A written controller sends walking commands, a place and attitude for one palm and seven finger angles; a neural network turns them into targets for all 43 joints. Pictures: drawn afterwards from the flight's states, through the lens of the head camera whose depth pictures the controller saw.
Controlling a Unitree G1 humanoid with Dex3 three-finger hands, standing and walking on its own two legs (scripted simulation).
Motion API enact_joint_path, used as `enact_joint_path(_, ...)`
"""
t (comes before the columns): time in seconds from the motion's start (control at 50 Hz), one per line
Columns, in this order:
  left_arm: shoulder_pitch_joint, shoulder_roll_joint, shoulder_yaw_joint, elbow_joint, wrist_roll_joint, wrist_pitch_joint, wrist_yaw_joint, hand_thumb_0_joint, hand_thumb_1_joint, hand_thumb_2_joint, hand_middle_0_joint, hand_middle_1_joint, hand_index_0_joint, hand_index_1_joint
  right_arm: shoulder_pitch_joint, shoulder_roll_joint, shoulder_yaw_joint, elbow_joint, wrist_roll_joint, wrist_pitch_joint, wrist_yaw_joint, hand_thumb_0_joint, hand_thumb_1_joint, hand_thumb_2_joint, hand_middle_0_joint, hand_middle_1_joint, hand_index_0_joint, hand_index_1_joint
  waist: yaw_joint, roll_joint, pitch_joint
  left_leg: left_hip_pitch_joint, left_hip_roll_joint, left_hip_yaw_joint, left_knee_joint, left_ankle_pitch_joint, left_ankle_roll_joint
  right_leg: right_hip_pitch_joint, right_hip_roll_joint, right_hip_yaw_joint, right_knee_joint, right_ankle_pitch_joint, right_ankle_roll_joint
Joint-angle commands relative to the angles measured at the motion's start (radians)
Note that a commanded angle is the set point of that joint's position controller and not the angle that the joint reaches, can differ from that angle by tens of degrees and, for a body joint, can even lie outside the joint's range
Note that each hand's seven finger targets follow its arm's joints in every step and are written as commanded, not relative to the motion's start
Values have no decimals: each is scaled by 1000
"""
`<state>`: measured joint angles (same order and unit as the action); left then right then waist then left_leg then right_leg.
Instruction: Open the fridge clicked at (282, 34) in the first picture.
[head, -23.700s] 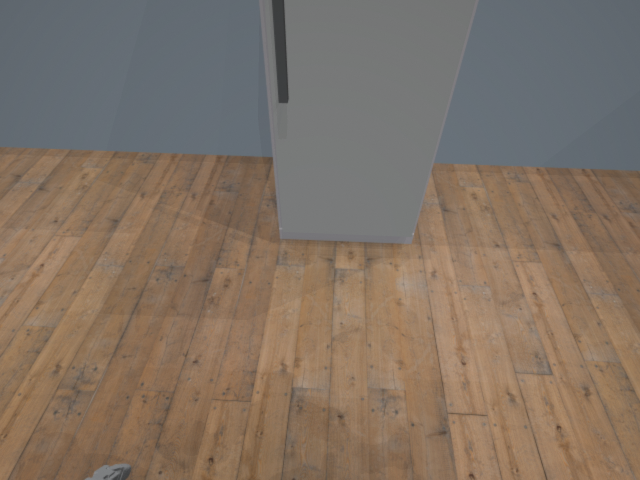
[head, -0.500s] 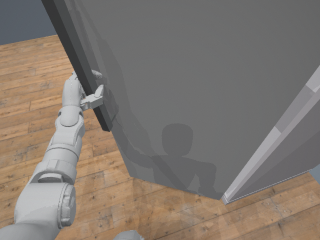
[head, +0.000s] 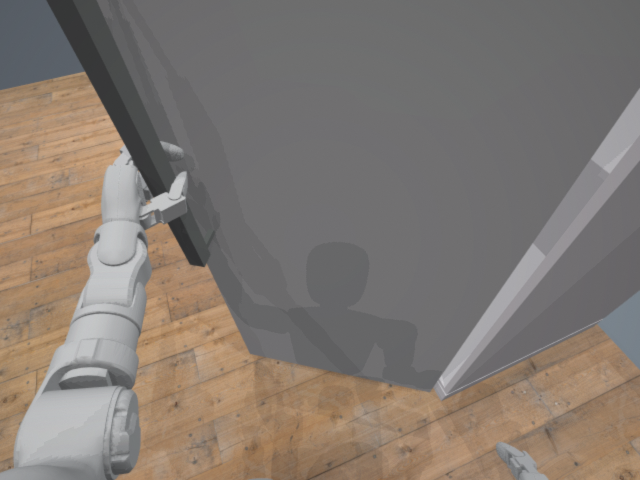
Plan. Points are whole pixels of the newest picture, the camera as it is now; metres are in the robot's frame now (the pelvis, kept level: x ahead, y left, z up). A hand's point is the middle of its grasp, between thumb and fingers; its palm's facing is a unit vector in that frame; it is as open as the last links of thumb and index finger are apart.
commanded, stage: stop walking and hold the door back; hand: left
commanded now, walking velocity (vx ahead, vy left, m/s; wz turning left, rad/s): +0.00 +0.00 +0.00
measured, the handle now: (161, 151) +0.48 +0.22 +0.15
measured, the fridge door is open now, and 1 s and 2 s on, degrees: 55 57 56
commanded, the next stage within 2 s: loosen the grip on the handle in 0.42 s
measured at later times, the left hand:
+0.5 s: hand (169, 211) +0.41 +0.20 +0.11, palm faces +0.15 -0.97 -0.19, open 5.9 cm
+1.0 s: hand (167, 211) +0.42 +0.21 +0.10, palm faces +0.17 -0.96 -0.20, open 13.3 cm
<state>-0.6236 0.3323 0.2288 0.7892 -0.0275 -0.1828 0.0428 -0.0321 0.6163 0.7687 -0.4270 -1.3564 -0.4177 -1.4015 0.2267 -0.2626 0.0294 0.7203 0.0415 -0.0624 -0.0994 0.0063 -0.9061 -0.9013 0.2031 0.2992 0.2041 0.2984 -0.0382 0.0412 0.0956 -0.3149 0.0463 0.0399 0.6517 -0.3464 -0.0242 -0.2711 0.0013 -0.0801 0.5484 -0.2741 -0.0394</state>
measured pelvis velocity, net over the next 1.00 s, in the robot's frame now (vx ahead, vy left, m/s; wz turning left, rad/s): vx -0.03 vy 0.02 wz -0.02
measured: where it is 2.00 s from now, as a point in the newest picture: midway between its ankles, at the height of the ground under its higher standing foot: outside the picture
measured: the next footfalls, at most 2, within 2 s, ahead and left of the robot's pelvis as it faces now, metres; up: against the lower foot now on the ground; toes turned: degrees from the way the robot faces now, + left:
none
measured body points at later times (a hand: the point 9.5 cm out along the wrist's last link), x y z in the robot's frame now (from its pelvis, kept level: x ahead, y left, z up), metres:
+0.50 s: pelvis -0.01 +0.02 +0.00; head +0.02 +0.02 +0.45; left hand +0.39 +0.25 +0.12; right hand +0.10 -0.23 -0.11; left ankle +0.01 +0.13 -0.73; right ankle +0.01 -0.09 -0.73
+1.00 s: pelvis -0.03 +0.02 -0.01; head +0.01 +0.02 +0.44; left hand +0.40 +0.26 +0.11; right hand +0.05 -0.25 -0.12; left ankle +0.01 +0.13 -0.73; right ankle +0.01 -0.09 -0.73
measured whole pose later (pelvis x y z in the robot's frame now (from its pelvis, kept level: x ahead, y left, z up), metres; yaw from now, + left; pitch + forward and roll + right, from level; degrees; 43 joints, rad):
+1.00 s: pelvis -0.03 +0.02 -0.01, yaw -1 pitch +5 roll +0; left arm -0.65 0.37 0.23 0.90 0.01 -0.29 0.03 0.00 -0.44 0.25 -0.37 -1.28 -0.36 -1.30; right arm 0.33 -0.27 0.01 0.70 0.03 -0.12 -0.05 0.01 -0.91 -0.90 0.20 0.30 0.20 0.30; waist -0.06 -0.01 -0.03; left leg -0.46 0.03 0.07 0.64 -0.27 0.01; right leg -0.48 -0.02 -0.05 0.64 -0.26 -0.01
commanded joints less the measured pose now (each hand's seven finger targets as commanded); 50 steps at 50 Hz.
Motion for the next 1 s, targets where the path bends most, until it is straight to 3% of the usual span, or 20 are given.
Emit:
enact_joint_path(0.0, -248, 267, 71, -268, -11, -50, 33, 0, 900, 900, -450, -1400, -450, -1400, -7, -125, -54, -129, -11, -40, -17, 0, -900, -900, 200, 300, 200, 300, 36, -104, -377, 147, 57, -27, -231, 388, 22, 239, -160, 127, -23, 546, 19)
enact_joint_path(0.02, -229, 265, 75, -298, -10, -55, 33, 0, 900, 900, -450, -1400, -450, -1400, -19, -133, -60, -142, -10, -37, -13, 0, -900, -900, 200, 300, 200, 300, 44, -47, -389, 209, 107, -58, -204, 563, 41, 186, -113, 101, -15, 490, 47)
enact_joint_path(0.06, -177, 214, 38, -271, -12, -51, 25, 0, 900, 900, -450, -1400, -450, -1400, -33, -123, -55, -153, -7, -27, -2, 0, -900, -900, 200, 300, 200, 300, 39, -10, -369, 212, 136, -90, -163, 569, 60, 134, -79, 104, -51, 363, 55)
enact_joint_path(0.08, -181, 257, 65, -301, -11, -56, 29, 0, 900, 900, -450, -1400, -450, -1400, -36, -131, -56, -152, -10, -24, -6, 0, -900, -900, 200, 300, 200, 300, 34, 64, -359, 206, 136, -95, -180, 586, 62, 132, -78, 91, -44, 363, 52)
enact_joint_path(0.16, -158, 259, 69, -333, -4, -63, 38, 0, 900, 900, -450, -1400, -450, -1400, -39, -126, -58, -171, -12, -13, -6, 0, -900, -900, 200, 300, 200, 300, 36, 10, -357, 142, 112, -60, -174, 420, 39, 167, -92, 120, -84, 329, 41)
enact_joint_path(0.48, -229, 246, 29, -251, -14, -55, 42, 0, 900, 900, -450, -1400, -450, -1400, -17, -132, -58, -139, -13, -3, -30, 0, -900, -900, 200, 300, 200, 300, 33, -30, -332, 131, 93, -50, -213, 273, 41, 117, -93, 135, -129, 206, 42)
enact_joint_path(0.5, -863, 746, 357, -454, 123, -82, 18, 0, 900, 900, -450, -1400, -450, -1400, 36, -140, -134, -176, -37, -38, 13, 0, -900, -900, 200, 300, 200, 300, 70, -196, -270, 93, 84, 17, -147, 244, 70, 105, -93, 194, -196, 327, 51)
enact_joint_path(0.52, -620, 314, 83, -15, 111, 13, -55, 0, 779, 842, -450, -1400, -450, -1400, 0, -129, -87, -147, -38, -95, 28, 0, -900, -900, 200, 300, 200, 300, -48, -221, -588, 103, -44, 30, -249, 500, 70, 205, -5, 57, 2, 586, -2)
enact_joint_path(0.54, -472, 334, 199, -101, 39, 7, -58, 0, 658, 783, -450, -1400, -450, -1400, 58, -151, -104, -111, 1, -94, 20, 0, -900, -900, 200, 300, 200, 300, -10, -177, -540, 143, -20, -6, -163, 570, 51, 102, -17, 23, 1, 511, 9)
enact_joint_path(0.56, -368, 193, 99, -134, 6, 4, -87, 0, 538, 725, -450, -1400, -450, -1400, 67, -140, -96, -120, -8, -75, 24, 0, -900, -900, 200, 300, 200, 300, 4, -106, -599, 199, -4, -26, -168, 564, 25, 54, -7, 23, -2, 404, 27)
enact_joint_path(0.58, -338, 219, 154, -98, -18, -8, -91, 0, 417, 667, -450, -1400, -450, -1400, 54, -145, -98, -113, -11, -76, 27, 0, -900, -900, 200, 300, 200, 300, 40, 156, -553, 268, -9, -10, -155, 540, 1, -2, -22, 38, -35, 313, 16)
enact_joint_path(0.6, -343, 287, 191, -159, -33, -32, -83, 0, 296, 608, -450, -1400, -450, -1400, 48, -147, -91, -118, -23, -84, 36, 0, -900, -900, 200, 300, 200, 300, 50, 182, -509, 244, -16, -19, -162, 390, -2, -29, -14, 37, -53, 224, 8)
enact_joint_path(0.62, -401, 257, 130, -186, -20, -60, -69, 0, 175, 550, -450, -1400, -450, -1400, 28, -138, -79, -129, -27, -88, 43, 0, -900, -900, 200, 300, 200, 300, 23, 175, -448, 190, -22, -14, -168, 259, 12, -60, -9, 42, -60, 152, 7)
enact_joint_path(0.66, -440, 213, 39, -156, 36, -113, -40, 0, -67, 433, -450, -1400, -450, -1400, 28, -134, -74, -141, -26, -96, 53, 0, -900, -900, 200, 300, 200, 300, -14, 46, -308, 51, -22, -20, -178, 46, 43, -140, -5, 43, -66, 9, 11)
enact_joint_path(0.7, -432, 242, 41, -150, 66, -154, -6, 0, -308, 317, -450, -1400, -450, -1400, 28, -147, -77, -166, -28, -94, 55, 0, -900, -900, 200, 300, 200, 300, -15, -71, -307, -7, -23, -19, -179, -28, 58, -131, -6, 53, -64, -69, 18)
enact_joint_path(0.74, -449, 223, 25, -131, 44, -172, 3, 0, -550, 200, -423, -1367, -423, -1367, 18, -151, -75, -173, -20, -103, 51, 0, -900, -900, 200, 300, 200, 300, -19, -111, -311, -30, -31, -15, -170, -108, 60, -151, -9, 71, -75, -154, 24)
enact_joint_path(0.8, -520, 231, 22, -92, 15, -174, -2, 0, -550, 200, -383, -1317, -383, -1317, 42, -163, -73, -156, -11, -109, 42, 0, -900, -900, 200, 300, 200, 300, -34, -112, -336, -42, -41, -12, -153, -130, 60, -145, -13, 90, -80, -182, 31)
enact_joint_path(0.88, -559, 252, 29, -126, 23, -174, 2, 0, -550, 200, -330, -1250, -330, -1250, 62, -160, -78, -139, -12, -114, 38, 0, -900, -900, 200, 300, 200, 300, -23, -5, -423, -12, -46, -18, -135, -66, 61, -128, -12, 88, -48, -106, 25)
enact_joint_path(0.9, -465, 347, 114, -68, 34, -171, 6, 0, -550, 200, -317, -1233, -317, -1233, 78, -168, -80, -133, -17, -107, 37, 0, -900, -900, 200, 300, 200, 300, 3, -37, -427, -46, -47, -15, -125, -27, 62, -95, -11, 90, -41, -80, 24)
enact_joint_path(0.98, -450, 246, 37, -133, 17, -173, -11, 0, -550, 200, -263, -1167, -263, -1167, 79, -154, -77, -145, -16, -99, 43, 0, -900, -900, 200, 300, 200, 300, -10, -27, -432, -24, -44, -10, -102, 94, 64, -86, -8, 76, -25, 39, 23)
